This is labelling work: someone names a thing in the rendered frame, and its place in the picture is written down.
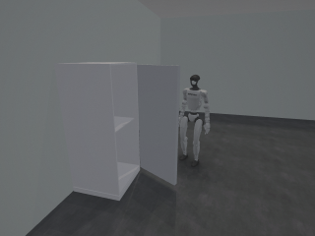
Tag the robot right upper arm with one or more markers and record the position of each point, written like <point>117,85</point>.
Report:
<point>185,96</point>

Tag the robot left shin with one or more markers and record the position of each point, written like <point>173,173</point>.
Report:
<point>196,149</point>

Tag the robot right hand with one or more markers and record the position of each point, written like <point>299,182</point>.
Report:
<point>179,121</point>

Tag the fridge door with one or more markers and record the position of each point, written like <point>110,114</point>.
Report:
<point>158,111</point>

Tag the robot right foot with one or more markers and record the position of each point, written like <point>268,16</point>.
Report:
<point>183,157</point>

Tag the robot left forearm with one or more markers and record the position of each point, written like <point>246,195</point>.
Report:
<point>207,114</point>

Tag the robot right forearm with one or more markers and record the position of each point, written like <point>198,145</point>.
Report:
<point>183,107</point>

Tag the robot left upper arm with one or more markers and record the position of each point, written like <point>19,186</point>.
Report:
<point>204,94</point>

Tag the robot left hand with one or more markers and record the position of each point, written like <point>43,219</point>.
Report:
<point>207,127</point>

